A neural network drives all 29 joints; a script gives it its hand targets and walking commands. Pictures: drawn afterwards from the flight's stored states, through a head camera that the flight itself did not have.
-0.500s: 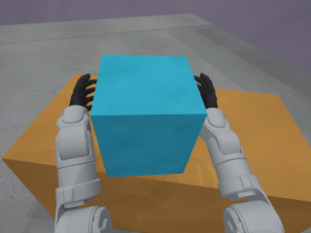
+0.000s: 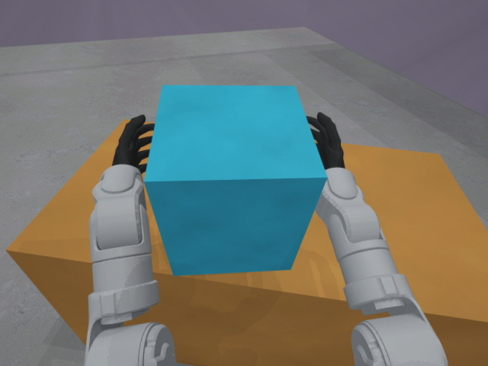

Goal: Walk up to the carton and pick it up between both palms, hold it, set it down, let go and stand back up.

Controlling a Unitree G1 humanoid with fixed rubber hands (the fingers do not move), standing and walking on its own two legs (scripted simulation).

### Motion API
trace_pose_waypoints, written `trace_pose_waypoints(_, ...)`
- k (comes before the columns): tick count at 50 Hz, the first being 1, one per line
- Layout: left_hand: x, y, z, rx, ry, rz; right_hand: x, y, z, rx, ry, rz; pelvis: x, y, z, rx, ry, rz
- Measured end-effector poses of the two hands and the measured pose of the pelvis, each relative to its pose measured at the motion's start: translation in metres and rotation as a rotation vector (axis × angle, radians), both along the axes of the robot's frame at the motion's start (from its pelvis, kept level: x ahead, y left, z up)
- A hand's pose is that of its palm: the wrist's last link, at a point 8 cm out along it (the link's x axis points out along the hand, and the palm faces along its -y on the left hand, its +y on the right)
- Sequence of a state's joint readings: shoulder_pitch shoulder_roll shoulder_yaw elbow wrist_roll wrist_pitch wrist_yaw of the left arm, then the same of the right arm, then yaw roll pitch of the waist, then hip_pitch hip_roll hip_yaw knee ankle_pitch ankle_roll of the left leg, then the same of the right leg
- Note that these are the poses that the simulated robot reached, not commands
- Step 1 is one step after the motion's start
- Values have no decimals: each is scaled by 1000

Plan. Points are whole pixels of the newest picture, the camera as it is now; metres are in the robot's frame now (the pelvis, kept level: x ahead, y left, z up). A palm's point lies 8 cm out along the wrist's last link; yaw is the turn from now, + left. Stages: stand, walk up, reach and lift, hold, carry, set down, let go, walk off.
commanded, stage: set down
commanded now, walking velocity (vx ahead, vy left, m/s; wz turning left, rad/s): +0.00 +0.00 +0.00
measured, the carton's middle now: (231, 184) +0.38 +0.00 +0.15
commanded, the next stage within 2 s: none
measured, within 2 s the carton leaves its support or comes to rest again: neither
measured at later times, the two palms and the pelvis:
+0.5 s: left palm (134, 181) +0.39 +0.16 +0.15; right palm (313, 177) +0.38 -0.14 +0.15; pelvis +0.02 +0.01 +0.00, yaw +1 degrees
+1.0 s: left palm (140, 184) +0.40 +0.16 +0.13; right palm (312, 179) +0.39 -0.14 +0.14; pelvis +0.02 +0.01 +0.00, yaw +1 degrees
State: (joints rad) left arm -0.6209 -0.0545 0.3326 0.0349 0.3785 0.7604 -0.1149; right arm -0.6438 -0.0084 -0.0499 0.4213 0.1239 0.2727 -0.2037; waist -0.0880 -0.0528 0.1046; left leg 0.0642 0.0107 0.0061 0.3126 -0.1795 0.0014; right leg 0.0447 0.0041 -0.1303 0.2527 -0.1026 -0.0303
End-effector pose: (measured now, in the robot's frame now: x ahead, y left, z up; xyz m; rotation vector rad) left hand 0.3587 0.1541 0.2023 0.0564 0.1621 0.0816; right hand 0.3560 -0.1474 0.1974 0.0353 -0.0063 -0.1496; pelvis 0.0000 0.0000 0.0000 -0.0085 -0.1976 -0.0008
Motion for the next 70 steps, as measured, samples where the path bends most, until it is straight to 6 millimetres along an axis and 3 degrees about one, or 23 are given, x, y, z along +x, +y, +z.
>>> trace_pose_waypoints(11,15,4,3,18,-84,-2,13,5,2,-30,-92,-5,6,1,1,3,16,5)
trace_pose_waypoints(20,26,9,-39,26,-32,-8,24,9,-38,-47,-58,-6,18,4,1,-6,28,19)
trace_pose_waypoints(24,29,7,-50,29,-31,-9,26,8,-47,-46,-62,-7,23,6,1,-12,44,19)
trace_pose_waypoints(37,40,3,-50,30,-19,-26,32,4,-42,-61,-54,-26,27,13,1,-16,55,9)
trace_pose_waypoints(56,50,-1,-83,12,68,-39,39,0,-69,-73,29,-35,24,10,2,-9,100,4)
trace_pose_waypoints(70,66,-9,-95,10,86,-54,51,-8,-80,-59,47,-51,31,8,3,-5,140,-13)
